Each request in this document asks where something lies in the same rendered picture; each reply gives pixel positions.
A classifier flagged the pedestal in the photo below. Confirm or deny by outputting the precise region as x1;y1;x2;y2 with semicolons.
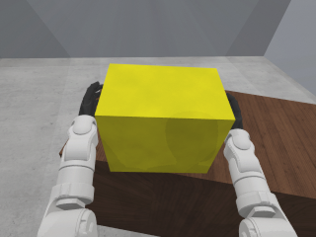
59;89;316;237

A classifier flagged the robot right upper arm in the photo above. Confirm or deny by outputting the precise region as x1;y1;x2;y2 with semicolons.
239;217;296;237

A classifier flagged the robot right hand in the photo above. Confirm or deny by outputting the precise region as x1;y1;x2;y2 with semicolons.
226;93;244;130

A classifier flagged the robot right forearm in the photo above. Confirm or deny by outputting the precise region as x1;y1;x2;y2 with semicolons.
223;128;297;237

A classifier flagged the robot left hand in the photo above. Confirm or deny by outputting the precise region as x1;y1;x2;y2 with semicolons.
78;81;104;118

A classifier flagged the robot left upper arm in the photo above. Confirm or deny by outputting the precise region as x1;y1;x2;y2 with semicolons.
38;208;98;237

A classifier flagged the carton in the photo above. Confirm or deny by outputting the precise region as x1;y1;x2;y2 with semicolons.
95;63;236;174

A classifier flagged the robot left forearm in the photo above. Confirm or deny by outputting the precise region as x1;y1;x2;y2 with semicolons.
37;115;99;237

